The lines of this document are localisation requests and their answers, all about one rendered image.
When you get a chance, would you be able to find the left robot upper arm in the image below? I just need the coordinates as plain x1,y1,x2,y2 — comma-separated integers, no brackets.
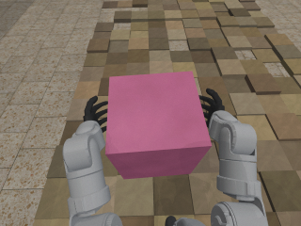
74,212,123,226

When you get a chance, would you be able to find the right robot forearm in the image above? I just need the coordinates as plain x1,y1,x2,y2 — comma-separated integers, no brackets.
208,110,269,226

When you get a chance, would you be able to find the carton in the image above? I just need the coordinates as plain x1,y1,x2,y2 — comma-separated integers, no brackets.
105,71,212,180

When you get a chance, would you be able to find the right robot hand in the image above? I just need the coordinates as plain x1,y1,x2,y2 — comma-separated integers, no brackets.
198,88,225,128

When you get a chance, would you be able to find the left robot hand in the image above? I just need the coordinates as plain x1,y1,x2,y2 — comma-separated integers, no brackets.
83,95,108,132

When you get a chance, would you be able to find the robot right foot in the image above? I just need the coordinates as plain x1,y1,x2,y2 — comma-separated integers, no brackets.
165,216,176,226

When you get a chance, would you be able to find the left robot forearm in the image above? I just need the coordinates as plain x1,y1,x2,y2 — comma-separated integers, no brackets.
62,121,111,226

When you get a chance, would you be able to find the right robot upper arm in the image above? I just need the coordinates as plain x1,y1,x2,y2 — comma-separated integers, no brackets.
211,202,268,226

